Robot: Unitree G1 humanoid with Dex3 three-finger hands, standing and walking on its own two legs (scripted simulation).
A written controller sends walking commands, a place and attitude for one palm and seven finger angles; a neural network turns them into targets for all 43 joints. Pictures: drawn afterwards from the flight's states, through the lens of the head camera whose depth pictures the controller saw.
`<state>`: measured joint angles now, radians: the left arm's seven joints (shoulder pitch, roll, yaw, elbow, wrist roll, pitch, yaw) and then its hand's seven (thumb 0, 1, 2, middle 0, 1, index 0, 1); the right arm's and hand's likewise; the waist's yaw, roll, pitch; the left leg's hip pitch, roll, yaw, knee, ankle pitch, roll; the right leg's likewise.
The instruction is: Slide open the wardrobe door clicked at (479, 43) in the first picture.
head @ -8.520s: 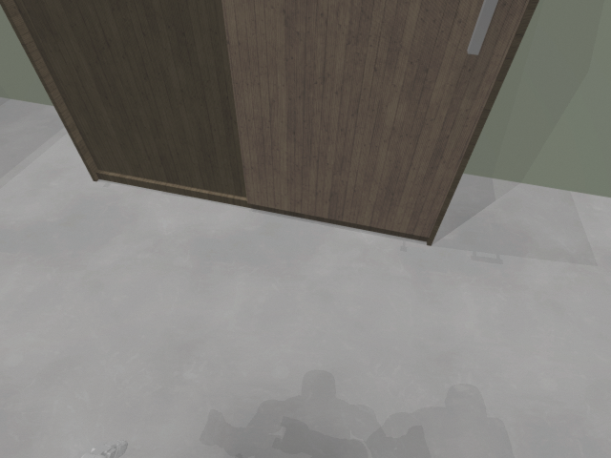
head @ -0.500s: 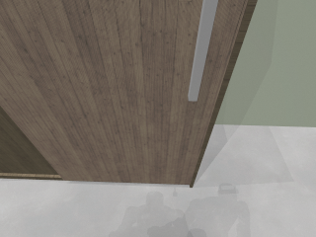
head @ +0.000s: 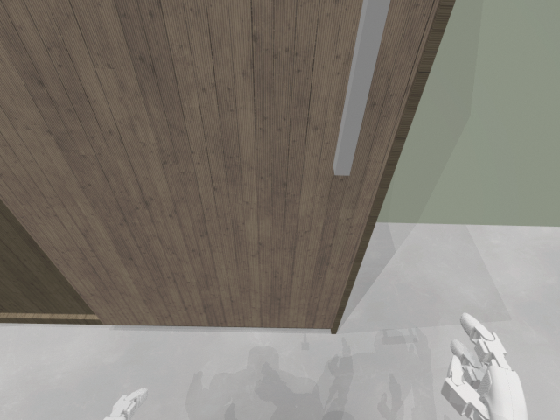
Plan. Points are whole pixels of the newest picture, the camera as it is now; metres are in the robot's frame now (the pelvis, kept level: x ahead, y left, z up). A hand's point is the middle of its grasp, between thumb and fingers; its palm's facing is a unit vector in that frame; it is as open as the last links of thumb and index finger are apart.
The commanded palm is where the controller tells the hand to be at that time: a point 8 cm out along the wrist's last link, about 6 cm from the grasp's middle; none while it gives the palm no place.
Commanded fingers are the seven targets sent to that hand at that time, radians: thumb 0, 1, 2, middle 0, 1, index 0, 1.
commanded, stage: raise the hand with hooked fingers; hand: right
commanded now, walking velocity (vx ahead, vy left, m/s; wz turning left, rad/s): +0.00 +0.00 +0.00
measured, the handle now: (354, 88) +0.55 -0.06 +0.23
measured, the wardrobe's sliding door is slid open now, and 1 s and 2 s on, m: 0.00 0.00 0.00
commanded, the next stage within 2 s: move the hooked fingers beside the handle in 1.92 s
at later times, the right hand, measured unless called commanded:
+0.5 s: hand (479, 371) +0.20 -0.22 +0.06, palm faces -0.04 +1.00 -0.09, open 10.1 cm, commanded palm +0.17 -0.27 +0.07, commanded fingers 0.00 -0.08 -0.55 0.26 0.82 0.26 0.82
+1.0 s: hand (554, 308) +0.23 -0.26 +0.16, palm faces +0.02 +0.99 -0.11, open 13.0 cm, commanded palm +0.20 -0.30 +0.17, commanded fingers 0.00 0.50 -0.30 0.30 1.20 0.30 1.20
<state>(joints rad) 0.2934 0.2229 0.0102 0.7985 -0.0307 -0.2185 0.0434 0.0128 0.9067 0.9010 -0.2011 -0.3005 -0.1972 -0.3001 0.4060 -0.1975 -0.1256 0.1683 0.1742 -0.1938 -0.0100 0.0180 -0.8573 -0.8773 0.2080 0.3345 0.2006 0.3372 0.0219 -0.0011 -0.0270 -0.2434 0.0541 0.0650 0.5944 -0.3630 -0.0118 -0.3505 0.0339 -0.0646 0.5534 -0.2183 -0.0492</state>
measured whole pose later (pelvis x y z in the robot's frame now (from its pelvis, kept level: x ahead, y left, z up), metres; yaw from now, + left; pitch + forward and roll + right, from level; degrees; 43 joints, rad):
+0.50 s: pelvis -0.01 +0.03 -0.03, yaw +0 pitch +4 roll +2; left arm 0.23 0.25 -0.03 0.61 -0.05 -0.27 0.10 0.02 0.90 0.90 -0.20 -0.30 -0.20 -0.30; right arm 0.29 -0.39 -0.36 0.09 0.39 -0.26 0.50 0.01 -0.31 -0.65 0.25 0.68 0.24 0.68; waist -0.02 -0.03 -0.06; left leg -0.42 -0.03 0.12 0.79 -0.45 0.04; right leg -0.58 -0.05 0.01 0.84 -0.33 0.00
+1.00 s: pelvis -0.01 +0.00 +0.00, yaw +0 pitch -2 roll +2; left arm 0.23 0.26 -0.07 0.60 -0.08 -0.30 0.10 0.02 0.90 0.90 -0.20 -0.30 -0.20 -0.30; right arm 0.10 -0.44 -0.42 -0.04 0.37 0.02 0.44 0.00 0.27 -0.40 0.29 1.06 0.28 1.06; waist -0.05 -0.04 -0.02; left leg -0.17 0.01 0.09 0.54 -0.33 0.00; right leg -0.33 0.00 -0.04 0.59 -0.24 -0.04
